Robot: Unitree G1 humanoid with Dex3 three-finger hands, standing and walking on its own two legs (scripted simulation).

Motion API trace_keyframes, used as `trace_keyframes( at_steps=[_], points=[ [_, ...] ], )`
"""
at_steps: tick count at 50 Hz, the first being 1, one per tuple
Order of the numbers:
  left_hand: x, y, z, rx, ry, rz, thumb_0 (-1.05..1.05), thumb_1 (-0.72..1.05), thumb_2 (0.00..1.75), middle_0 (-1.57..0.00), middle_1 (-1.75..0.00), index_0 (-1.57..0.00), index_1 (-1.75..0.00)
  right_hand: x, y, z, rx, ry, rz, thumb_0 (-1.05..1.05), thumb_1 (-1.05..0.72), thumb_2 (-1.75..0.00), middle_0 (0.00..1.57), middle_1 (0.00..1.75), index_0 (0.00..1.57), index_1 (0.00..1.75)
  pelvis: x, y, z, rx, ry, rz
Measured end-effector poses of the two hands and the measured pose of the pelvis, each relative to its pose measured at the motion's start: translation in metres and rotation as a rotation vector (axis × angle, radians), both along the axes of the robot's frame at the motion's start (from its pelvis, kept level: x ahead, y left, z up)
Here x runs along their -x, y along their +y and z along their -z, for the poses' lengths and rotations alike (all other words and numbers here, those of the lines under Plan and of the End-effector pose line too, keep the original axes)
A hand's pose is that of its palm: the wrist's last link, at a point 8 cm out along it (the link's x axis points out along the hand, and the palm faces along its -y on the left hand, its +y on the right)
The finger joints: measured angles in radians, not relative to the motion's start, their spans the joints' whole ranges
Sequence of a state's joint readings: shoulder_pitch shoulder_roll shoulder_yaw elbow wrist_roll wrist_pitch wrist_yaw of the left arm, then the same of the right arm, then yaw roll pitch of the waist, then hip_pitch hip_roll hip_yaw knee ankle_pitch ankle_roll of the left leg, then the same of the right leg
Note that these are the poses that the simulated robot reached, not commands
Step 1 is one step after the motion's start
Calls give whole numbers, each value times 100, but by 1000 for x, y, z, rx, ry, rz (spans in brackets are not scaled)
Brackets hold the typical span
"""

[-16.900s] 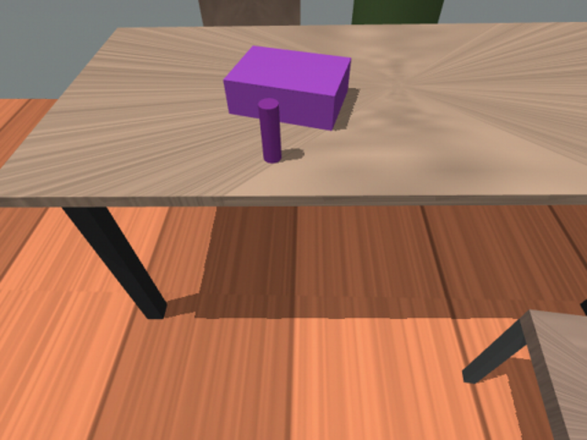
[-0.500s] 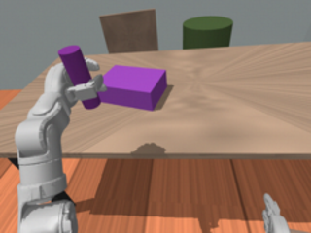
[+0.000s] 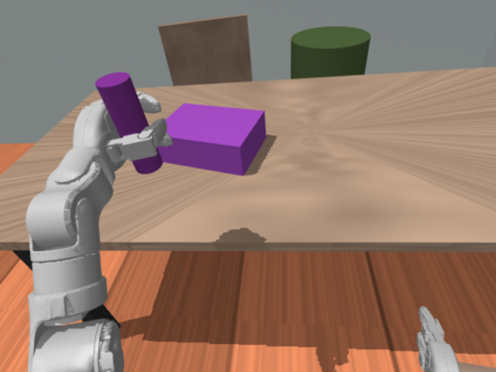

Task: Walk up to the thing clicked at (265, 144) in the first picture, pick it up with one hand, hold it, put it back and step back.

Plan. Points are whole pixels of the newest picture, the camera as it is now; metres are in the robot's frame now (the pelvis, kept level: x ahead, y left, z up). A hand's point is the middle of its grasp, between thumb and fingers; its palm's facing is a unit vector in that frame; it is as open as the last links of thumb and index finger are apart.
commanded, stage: hold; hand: left
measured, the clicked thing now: (133, 127) +0.34 +0.18 +0.29
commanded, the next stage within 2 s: crouch in 1.26 s
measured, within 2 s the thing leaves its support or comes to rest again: neither
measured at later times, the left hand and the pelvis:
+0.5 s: hand (148, 129) +0.35 +0.16 +0.28, palm faces +0.11 -0.99 +0.01, open 5.1 cm; pelvis +0.00 +0.00 +0.00, yaw +0 degrees
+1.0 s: hand (144, 122) +0.36 +0.17 +0.29, palm faces +0.12 -0.99 +0.01, open 5.1 cm; pelvis +0.00 +0.00 +0.00, yaw +0 degrees
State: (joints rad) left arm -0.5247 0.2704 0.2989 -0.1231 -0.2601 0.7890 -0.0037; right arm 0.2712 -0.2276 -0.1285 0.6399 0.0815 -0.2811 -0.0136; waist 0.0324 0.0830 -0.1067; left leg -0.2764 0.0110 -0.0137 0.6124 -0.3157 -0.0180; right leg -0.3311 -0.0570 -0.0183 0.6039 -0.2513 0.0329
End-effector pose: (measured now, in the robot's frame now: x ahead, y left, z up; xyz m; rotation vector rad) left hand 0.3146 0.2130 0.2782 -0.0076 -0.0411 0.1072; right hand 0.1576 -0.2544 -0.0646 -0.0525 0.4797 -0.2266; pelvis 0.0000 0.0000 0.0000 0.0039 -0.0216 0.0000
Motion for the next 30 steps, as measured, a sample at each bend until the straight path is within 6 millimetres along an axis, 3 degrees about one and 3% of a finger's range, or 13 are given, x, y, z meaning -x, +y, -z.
trace_keyframes(
  at_steps=[30],
  points=[
    [-11,2,-6,-1,-14,-20,-1,19,113,-102,-114,-103,-114,-3,-5,0,11,0,19,-2,55,-5,5,5,5,5,-3,-2,0,-1,3,0]
  ],
)
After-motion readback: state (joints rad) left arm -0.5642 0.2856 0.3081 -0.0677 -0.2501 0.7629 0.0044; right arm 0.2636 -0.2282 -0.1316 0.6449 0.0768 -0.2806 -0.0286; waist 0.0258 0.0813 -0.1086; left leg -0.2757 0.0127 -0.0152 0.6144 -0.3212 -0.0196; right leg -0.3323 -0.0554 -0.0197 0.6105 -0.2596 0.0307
